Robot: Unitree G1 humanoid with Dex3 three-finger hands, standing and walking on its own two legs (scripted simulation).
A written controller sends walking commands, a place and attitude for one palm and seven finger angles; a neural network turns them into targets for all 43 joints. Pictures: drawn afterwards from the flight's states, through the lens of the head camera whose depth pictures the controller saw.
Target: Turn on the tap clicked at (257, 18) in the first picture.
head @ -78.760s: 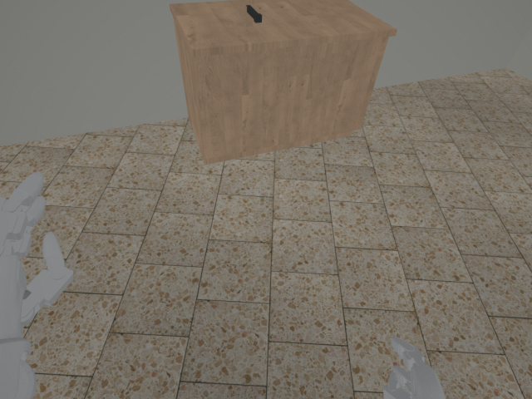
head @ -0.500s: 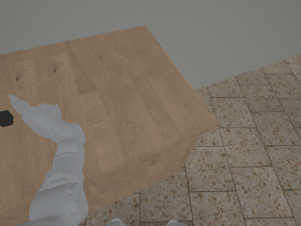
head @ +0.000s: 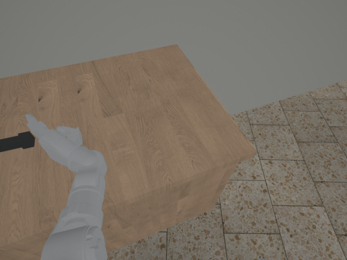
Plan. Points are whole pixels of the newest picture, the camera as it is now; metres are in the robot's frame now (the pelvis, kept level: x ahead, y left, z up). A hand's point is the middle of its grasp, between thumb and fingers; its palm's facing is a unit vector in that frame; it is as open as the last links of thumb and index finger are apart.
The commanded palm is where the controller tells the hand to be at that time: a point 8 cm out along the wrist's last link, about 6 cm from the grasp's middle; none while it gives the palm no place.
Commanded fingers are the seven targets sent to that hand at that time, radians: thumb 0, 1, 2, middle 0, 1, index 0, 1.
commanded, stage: lift the hand up off the lever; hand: left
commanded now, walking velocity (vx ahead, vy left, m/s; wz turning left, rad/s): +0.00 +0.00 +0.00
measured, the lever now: (26, 140) +0.40 +0.36 +0.04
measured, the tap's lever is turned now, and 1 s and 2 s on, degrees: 86 86 86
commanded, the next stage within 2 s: draw the hand back beside the body in 1.88 s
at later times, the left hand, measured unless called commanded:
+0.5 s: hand (79, 127) +0.41 +0.23 +0.07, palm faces +0.84 -0.53 -0.11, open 7.8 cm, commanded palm +0.35 +0.24 +0.08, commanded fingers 0.00 0.90 0.90 -0.15 -0.15 -0.15 -0.15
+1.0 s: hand (70, 127) +0.39 +0.23 +0.10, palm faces +0.85 -0.52 -0.07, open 7.8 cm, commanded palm +0.34 +0.24 +0.10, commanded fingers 0.00 0.90 0.90 -0.15 -0.15 -0.15 -0.15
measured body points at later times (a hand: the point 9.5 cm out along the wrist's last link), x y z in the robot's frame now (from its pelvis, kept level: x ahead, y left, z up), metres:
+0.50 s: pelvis +0.00 +0.00 +0.01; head +0.04 -0.01 +0.46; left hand +0.36 +0.25 +0.08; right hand +0.07 -0.25 -0.13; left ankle +0.01 +0.13 -0.70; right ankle -0.02 -0.08 -0.70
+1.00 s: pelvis +0.00 -0.01 +0.02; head +0.03 -0.01 +0.47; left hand +0.34 +0.26 +0.10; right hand +0.12 -0.25 -0.11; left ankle +0.01 +0.13 -0.70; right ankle -0.02 -0.08 -0.70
